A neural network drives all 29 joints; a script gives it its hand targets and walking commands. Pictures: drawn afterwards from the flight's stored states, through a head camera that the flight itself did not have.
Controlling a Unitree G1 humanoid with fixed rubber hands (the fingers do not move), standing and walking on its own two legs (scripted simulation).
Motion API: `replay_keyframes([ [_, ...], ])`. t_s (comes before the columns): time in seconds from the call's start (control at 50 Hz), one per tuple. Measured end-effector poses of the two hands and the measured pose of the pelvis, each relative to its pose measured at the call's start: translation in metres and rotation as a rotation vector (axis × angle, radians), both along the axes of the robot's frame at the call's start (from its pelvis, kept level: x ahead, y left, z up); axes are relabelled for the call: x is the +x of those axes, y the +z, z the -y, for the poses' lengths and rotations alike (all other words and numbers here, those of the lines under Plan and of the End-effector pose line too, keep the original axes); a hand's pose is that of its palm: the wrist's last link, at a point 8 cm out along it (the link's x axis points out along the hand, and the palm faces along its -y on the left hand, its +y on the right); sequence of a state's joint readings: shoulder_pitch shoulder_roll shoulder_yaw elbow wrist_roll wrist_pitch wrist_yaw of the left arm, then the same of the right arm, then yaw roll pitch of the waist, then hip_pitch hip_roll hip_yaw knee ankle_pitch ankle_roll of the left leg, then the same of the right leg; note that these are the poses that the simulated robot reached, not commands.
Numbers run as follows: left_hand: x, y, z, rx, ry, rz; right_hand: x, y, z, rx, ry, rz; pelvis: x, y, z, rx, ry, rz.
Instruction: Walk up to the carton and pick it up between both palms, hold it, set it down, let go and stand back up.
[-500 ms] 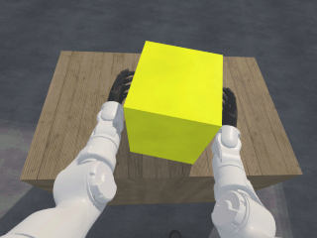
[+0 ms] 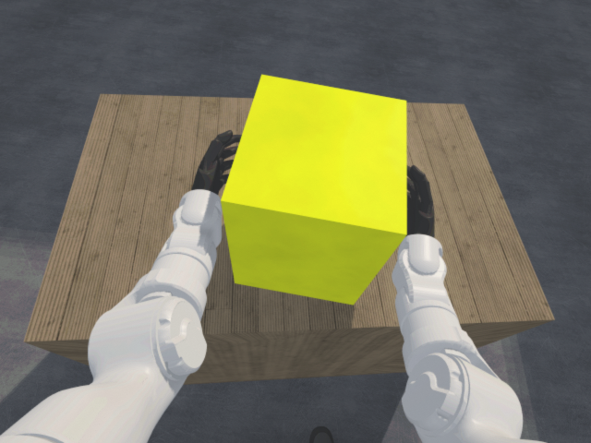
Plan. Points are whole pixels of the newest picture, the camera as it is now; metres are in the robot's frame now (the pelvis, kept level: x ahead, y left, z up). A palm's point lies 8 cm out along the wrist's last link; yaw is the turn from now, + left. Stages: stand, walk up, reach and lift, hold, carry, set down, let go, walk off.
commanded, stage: set down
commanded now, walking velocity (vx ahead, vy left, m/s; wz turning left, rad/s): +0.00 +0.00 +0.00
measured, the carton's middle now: (312, 201) +0.45 -0.06 +0.00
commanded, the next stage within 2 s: none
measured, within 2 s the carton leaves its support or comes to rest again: neither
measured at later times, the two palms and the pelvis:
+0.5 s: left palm (174, 183) +0.47 +0.14 +0.03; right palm (431, 216) +0.40 -0.22 +0.03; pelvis -0.02 +0.02 -0.03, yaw -2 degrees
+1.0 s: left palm (174, 144) +0.46 +0.12 +0.11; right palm (473, 188) +0.40 -0.25 +0.10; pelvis -0.05 -0.01 -0.03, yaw +1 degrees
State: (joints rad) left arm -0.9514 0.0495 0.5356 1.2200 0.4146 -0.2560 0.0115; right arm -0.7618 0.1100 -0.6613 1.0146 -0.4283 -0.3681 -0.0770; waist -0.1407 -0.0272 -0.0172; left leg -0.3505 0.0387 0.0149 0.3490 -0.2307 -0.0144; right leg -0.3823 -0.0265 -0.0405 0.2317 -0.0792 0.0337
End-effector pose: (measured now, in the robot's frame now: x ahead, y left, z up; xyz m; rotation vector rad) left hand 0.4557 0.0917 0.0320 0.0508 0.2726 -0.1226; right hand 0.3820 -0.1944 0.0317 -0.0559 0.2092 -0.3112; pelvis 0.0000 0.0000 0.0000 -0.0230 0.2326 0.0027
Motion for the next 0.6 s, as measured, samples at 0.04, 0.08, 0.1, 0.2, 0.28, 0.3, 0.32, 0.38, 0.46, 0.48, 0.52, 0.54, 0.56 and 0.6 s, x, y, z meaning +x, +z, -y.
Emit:
replay_keyframes([
  [0.04,0.002,-0.004,0.000,0.011,-0.001,-0.015,-0.001,-0.009,0.000,0.013,0.011,-0.038,0.001,-0.001,0.000,-0.002,-0.004,-0.016],
  [0.08,0.004,-0.009,-0.001,0.025,-0.005,-0.039,-0.002,-0.019,0.000,0.039,0.010,-0.076,0.001,-0.003,-0.001,-0.005,-0.010,-0.042],
  [0.1,0.005,-0.012,-0.001,0.029,-0.006,-0.051,-0.002,-0.023,0.000,0.051,0.003,-0.088,0.001,-0.005,-0.002,-0.007,-0.014,-0.059],
  [0.2,0.012,-0.017,-0.006,0.029,0.008,-0.062,0.003,-0.032,-0.002,0.070,-0.013,-0.094,-0.001,-0.012,-0.006,-0.016,-0.026,-0.134],
  [0.28,0.015,-0.013,-0.016,0.037,0.015,-0.042,0.010,-0.030,0.001,0.066,-0.013,-0.086,-0.005,-0.018,-0.011,-0.024,-0.026,-0.169],
  [0.3,0.016,-0.011,-0.019,0.041,0.017,-0.037,0.012,-0.028,0.002,0.064,-0.014,-0.084,-0.006,-0.019,-0.012,-0.026,-0.025,-0.176],
  [0.32,0.016,-0.010,-0.022,0.044,0.019,-0.032,0.013,-0.026,0.004,0.062,-0.016,-0.082,-0.007,-0.020,-0.014,-0.027,-0.025,-0.183],
  [0.38,0.016,-0.007,-0.032,0.058,0.027,-0.021,0.017,-0.020,0.011,0.056,-0.024,-0.077,-0.011,-0.023,-0.016,-0.031,-0.024,-0.198],
  [0.46,0.013,-0.006,-0.045,0.077,0.042,-0.014,0.018,-0.010,0.023,0.044,-0.032,-0.076,-0.016,-0.027,-0.017,-0.033,-0.024,-0.211],
  [0.48,0.012,-0.006,-0.048,0.081,0.046,-0.012,0.017,-0.008,0.026,0.042,-0.033,-0.076,-0.017,-0.028,-0.017,-0.033,-0.023,-0.213],
  [0.52,0.010,-0.007,-0.053,0.089,0.051,-0.009,0.016,-0.005,0.032,0.039,-0.033,-0.076,-0.020,-0.030,-0.016,-0.033,-0.021,-0.216],
  [0.54,0.009,-0.007,-0.055,0.091,0.054,-0.007,0.016,-0.003,0.035,0.038,-0.033,-0.075,-0.022,-0.031,-0.016,-0.033,-0.020,-0.217],
  [0.56,0.008,-0.007,-0.057,0.093,0.057,-0.003,0.015,-0.002,0.038,0.038,-0.033,-0.073,-0.023,-0.031,-0.015,-0.032,-0.020,-0.219],
  [0.6,0.007,-0.005,-0.059,0.095,0.062,0.005,0.014,0.001,0.044,0.040,-0.031,-0.069,-0.026,-0.032,-0.013,-0.030,-0.018,-0.223],
])
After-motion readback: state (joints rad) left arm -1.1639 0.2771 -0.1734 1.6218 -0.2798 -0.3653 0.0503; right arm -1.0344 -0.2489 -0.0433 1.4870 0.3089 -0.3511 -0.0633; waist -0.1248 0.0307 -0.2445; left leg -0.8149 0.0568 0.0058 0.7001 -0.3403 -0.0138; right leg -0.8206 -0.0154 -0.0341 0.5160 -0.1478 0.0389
